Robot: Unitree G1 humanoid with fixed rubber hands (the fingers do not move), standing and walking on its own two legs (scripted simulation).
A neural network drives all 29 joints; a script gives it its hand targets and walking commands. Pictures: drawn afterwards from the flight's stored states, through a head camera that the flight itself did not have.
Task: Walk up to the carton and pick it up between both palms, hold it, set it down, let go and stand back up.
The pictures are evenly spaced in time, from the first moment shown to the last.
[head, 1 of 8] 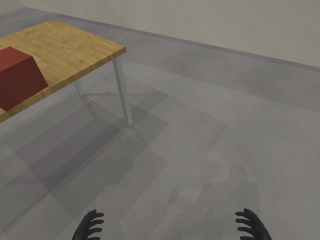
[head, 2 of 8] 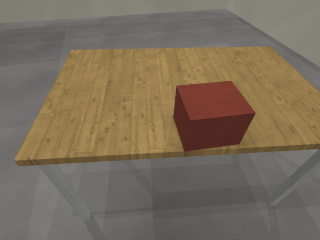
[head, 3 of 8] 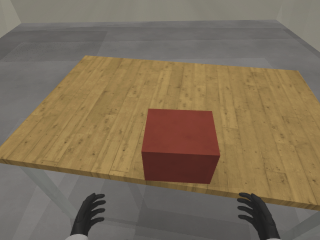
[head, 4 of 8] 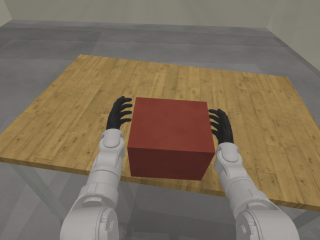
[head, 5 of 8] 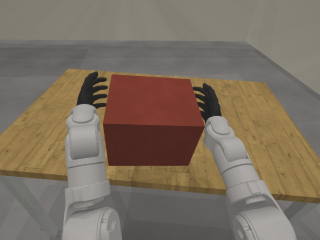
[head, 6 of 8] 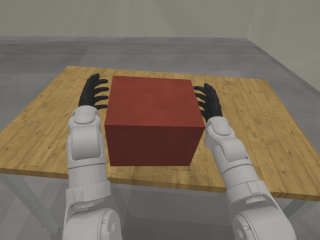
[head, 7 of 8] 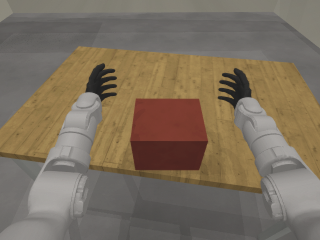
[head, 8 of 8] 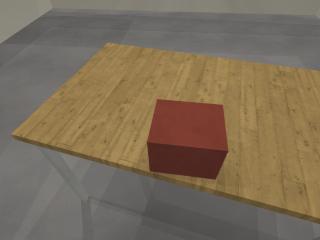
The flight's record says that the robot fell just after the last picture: no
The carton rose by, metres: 0.17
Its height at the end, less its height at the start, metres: +0.00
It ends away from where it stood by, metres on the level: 0.02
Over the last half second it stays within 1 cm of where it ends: yes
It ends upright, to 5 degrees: yes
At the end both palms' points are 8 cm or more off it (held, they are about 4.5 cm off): yes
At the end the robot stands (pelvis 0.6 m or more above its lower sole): yes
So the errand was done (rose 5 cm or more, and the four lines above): yes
